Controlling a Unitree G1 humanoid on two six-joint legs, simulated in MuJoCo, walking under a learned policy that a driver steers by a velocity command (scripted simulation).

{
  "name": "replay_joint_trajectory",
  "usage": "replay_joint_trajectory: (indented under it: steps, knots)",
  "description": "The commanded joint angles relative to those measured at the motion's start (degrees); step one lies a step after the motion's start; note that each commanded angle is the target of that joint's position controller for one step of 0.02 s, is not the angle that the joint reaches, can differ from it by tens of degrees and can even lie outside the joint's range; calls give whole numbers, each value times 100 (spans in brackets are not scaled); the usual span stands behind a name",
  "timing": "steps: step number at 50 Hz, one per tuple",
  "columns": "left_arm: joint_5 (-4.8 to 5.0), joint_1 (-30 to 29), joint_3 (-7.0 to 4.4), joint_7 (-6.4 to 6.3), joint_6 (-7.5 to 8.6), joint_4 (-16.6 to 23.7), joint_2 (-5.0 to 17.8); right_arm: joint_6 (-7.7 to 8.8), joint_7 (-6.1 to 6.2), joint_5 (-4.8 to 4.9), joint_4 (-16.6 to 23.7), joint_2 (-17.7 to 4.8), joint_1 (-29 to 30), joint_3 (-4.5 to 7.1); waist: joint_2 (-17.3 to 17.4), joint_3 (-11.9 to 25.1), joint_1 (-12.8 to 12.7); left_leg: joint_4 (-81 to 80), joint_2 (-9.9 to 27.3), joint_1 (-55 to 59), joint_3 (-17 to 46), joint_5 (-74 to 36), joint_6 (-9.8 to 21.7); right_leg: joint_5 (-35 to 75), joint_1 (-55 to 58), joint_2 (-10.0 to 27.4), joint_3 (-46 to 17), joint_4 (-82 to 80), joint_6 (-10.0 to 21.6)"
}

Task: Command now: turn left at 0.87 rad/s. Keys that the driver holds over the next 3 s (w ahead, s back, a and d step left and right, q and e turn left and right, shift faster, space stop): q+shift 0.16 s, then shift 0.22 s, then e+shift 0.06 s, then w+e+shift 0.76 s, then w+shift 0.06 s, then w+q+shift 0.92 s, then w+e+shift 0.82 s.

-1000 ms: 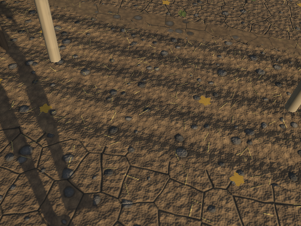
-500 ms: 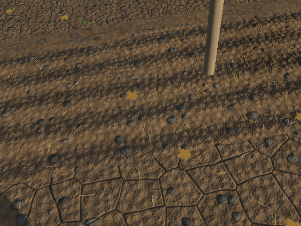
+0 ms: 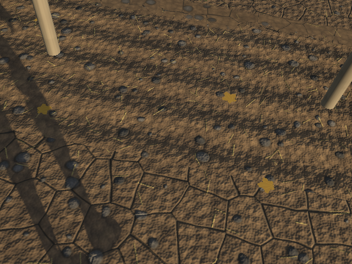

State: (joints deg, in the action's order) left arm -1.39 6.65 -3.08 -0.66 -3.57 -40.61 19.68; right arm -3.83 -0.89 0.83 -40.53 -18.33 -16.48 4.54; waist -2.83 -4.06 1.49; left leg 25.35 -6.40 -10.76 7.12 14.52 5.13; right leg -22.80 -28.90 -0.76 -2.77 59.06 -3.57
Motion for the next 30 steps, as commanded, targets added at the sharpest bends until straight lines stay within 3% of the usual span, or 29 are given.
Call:
replay_joint_trajectory:
  steps: [1,8,10,11,12,14,16,17,18,19,20,21,22,23,24,25,27,30]
  knots:
    - [-25,-161,-14,22,23,464,334,66,12,-2,424,-988,19,294,572,733,-26,-373,1312,753,1511,-3477,813,286,-518,-62,-1,133,-81]
    - [-6,-379,71,-27,148,697,493,35,-2,-42,567,-1182,13,370,957,636,151,-272,1131,745,2411,-2775,725,291,-409,-280,-228,-826,112]
    - [-1,-83,88,-32,215,607,497,39,-13,-120,727,-1086,364,300,1003,856,29,-83,1062,356,2288,-3348,722,528,188,-355,-7,-592,197]
    - [53,-252,119,-44,240,716,478,34,6,-118,670,-1034,304,283,996,648,89,-103,1113,365,2409,-3458,696,45,206,-284,-178,-1185,222]
    - [66,-174,135,-45,263,722,467,31,14,-124,648,-1043,303,275,1064,678,92,-59,1118,396,2470,-3630,659,2,448,-306,-163,-1416,264]
    - [129,194,132,-64,287,643,488,16,57,-122,643,-993,464,233,1166,718,-36,-14,1079,252,2618,-3503,508,33,1046,-311,-199,-2085,349]
    - [78,578,135,-126,347,554,417,22,118,-37,610,-928,626,168,940,690,-295,176,849,-136,2584,-2439,162,813,1940,-229,-234,-3552,460]
    - [3,472,125,-176,375,599,532,52,137,14,574,-694,449,95,198,786,-170,853,472,-597,2125,-651,-163,1158,2571,424,-1000,-4185,673]
    - [34,184,172,-208,360,829,690,78,160,-45,500,-246,-120,-24,-957,925,178,1986,-194,-1299,1113,1851,-456,2498,3175,1833,-2392,-4261,997]
    - [53,489,83,-115,323,718,947,45,209,-154,500,-941,90,165,-687,710,-68,2514,-588,-1728,578,2367,-475,3638,2556,2091,-3003,-4148,1690]
    - [93,655,165,-43,383,569,555,20,226,-220,379,-967,256,170,-307,664,-54,2834,-222,-1420,683,1951,-517,3820,2234,2056,-2843,-4115,1876]
    - [99,412,312,15,450,550,90,-4,191,-168,239,-769,386,96,-114,529,0,2652,-47,-1108,735,1484,-566,3345,1972,1625,-2281,-4210,1685]
    - [34,249,405,36,483,530,-125,-38,155,-105,131,-490,470,-11,-275,486,10,2259,14,-846,711,1252,-637,2838,1846,1215,-1855,-4342,1414]
    - [47,547,278,11,442,335,252,-32,93,-188,148,-543,496,-27,-723,609,-56,2210,75,-1021,173,1124,-660,1518,2198,927,-1875,-4532,1319]
    - [96,918,103,34,362,185,651,17,38,-288,186,-759,659,21,-921,470,-207,2400,138,-1514,-297,1110,-674,269,2504,797,-2150,-4741,1391]
    - [134,1149,27,66,299,125,766,64,1,-316,187,-881,803,48,-727,287,-311,2327,260,-1775,-320,914,-682,-591,2510,796,-2360,-4928,1504]
    - [169,1391,-28,127,290,39,731,164,-56,-274,323,-677,1309,-24,-507,-72,-449,1943,370,-2115,-314,653,-761,-750,2509,821,-2605,-5014,1624]
    - [151,1534,-139,162,388,-44,788,325,-34,-255,458,-455,1615,-112,-480,53,-535,1400,409,-2054,-320,591,-813,-414,2559,764,-2754,-4840,1731]
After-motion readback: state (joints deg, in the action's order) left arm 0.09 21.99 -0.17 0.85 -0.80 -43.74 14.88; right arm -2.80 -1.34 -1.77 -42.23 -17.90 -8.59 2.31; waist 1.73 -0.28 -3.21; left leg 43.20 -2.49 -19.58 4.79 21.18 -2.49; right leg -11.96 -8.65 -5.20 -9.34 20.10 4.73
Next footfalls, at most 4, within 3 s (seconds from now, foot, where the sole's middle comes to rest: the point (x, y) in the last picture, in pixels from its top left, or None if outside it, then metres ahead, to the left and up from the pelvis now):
0.34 right None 0.08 -0.10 -0.78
0.76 left None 0.11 0.12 -0.78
1.34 right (208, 256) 0.52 -0.18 -0.93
1.72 left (206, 164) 0.97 -0.21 -0.93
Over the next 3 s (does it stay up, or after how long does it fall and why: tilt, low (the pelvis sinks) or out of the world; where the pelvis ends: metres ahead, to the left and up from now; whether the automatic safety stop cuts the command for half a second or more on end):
stays up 1.91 -0.18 -0.20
